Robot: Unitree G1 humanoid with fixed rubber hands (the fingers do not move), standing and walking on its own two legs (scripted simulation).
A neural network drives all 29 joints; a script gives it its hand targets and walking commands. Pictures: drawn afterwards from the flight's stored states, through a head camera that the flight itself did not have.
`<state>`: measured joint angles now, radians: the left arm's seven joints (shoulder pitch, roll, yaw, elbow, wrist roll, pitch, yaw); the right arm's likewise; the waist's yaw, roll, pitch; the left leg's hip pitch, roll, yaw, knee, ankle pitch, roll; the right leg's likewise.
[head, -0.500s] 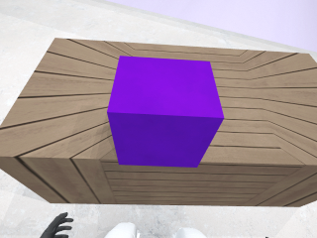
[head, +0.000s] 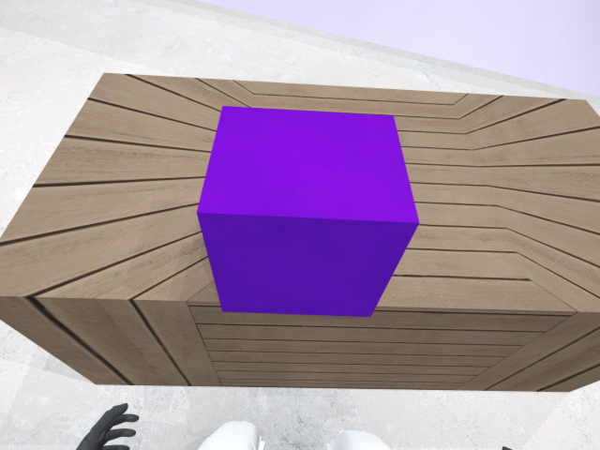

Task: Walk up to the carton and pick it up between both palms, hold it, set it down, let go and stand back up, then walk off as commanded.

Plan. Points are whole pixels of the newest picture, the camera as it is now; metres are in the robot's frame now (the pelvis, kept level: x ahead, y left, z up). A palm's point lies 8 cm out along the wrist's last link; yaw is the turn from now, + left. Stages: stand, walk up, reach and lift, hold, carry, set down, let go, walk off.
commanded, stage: walk up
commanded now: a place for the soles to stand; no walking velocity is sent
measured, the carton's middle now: (302, 220) +0.45 +0.02 -0.01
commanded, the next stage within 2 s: none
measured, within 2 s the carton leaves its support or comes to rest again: neither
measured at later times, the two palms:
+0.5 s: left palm out of the picture +0.11 +0.28 -0.11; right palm out of the picture +0.06 -0.30 -0.09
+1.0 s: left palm out of the picture +0.10 +0.28 -0.12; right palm out of the picture +0.07 -0.30 -0.09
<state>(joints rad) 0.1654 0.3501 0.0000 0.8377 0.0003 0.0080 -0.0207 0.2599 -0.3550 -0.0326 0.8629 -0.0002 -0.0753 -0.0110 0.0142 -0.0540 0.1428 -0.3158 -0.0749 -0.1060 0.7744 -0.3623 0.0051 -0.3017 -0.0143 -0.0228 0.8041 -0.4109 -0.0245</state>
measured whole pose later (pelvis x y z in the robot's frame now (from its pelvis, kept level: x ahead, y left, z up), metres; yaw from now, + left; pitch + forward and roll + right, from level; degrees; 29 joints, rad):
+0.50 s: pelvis +0.00 +0.00 +0.00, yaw +0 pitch -6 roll +1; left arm 0.15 0.35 0.00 0.84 0.00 0.02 -0.02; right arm 0.28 -0.35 -0.03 0.86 0.00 -0.08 -0.01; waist 0.01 -0.05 0.14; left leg -0.32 -0.07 -0.11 0.78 -0.36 0.01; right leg -0.30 -0.01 -0.02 0.81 -0.41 -0.02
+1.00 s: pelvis +0.00 +0.00 +0.00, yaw +0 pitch -5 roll +1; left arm 0.17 0.35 0.00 0.84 0.00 0.01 -0.02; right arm 0.27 -0.35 -0.03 0.86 0.00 -0.08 -0.01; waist 0.01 -0.06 0.14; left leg -0.32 -0.07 -0.11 0.78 -0.37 -0.01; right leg -0.30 -0.01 -0.02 0.81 -0.41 -0.03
